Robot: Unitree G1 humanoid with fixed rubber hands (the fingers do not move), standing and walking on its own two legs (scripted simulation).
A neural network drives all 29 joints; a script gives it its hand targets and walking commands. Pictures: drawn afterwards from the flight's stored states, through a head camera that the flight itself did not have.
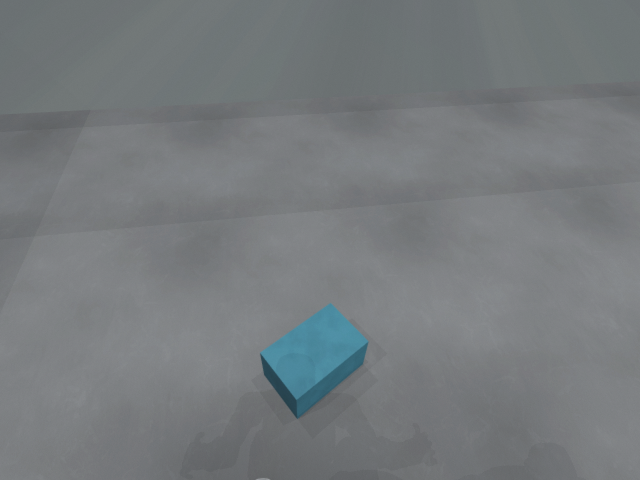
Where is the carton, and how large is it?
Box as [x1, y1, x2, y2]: [260, 303, 368, 418]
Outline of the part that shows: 330,303 260,352 265,376 297,418 357,368 363,361 368,341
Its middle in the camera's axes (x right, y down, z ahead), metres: -0.02 +0.37 +1.20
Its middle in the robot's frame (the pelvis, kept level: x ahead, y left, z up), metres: +0.59 +0.05 -0.67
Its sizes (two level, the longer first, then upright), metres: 0.270 0.173 0.156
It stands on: the floor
